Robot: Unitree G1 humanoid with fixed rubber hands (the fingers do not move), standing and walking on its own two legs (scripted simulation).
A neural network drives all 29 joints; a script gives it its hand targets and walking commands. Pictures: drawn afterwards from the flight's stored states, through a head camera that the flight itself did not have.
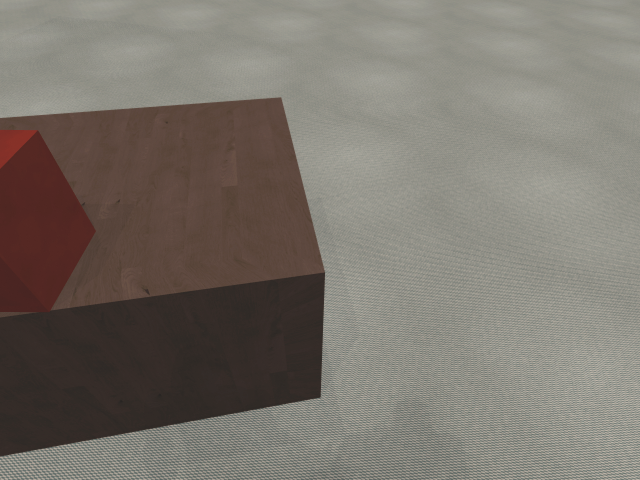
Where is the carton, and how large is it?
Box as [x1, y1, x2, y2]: [0, 130, 95, 311]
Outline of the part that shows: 0,130 0,311 49,311 95,230 38,131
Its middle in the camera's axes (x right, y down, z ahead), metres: -0.59 -0.02 +0.69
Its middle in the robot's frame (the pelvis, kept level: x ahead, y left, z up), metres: +0.55 +0.60 -0.01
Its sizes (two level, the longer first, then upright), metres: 0.210 0.200 0.250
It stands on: a pedestal, 0.64 m high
